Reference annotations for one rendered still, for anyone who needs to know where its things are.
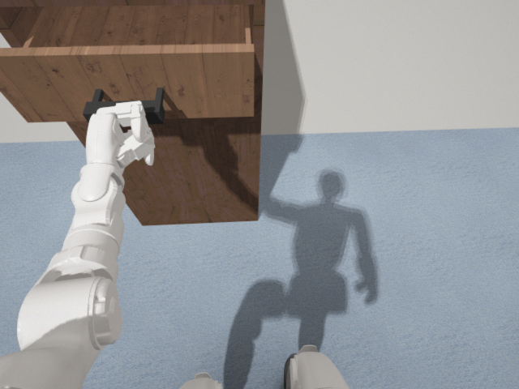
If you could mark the cabinet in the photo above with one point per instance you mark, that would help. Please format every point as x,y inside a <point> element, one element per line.
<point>205,170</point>

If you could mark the handle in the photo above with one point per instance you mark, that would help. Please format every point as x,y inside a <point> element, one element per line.
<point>154,109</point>

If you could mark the robot left forearm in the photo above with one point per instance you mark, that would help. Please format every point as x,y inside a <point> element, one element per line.
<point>93,242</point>

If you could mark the left robot upper arm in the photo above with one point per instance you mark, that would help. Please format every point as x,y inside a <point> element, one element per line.
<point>64,326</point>

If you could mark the right robot thigh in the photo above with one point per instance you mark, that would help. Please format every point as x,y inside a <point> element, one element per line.
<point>313,370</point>

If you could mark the robot right shin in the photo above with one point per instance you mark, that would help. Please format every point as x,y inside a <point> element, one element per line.
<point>308,348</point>

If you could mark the drawer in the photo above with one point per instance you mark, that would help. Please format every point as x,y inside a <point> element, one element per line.
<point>201,55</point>

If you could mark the robot left hand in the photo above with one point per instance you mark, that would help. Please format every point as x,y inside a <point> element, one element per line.
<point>106,143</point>

